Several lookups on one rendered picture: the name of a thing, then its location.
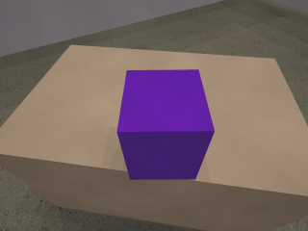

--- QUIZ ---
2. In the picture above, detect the pedestal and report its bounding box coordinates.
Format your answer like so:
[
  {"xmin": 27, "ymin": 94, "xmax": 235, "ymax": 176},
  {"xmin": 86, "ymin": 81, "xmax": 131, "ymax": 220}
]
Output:
[{"xmin": 0, "ymin": 44, "xmax": 308, "ymax": 231}]

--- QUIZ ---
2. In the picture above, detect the carton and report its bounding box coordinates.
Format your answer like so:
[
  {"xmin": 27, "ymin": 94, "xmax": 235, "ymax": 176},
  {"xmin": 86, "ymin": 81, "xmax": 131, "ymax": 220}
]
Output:
[{"xmin": 116, "ymin": 69, "xmax": 215, "ymax": 180}]

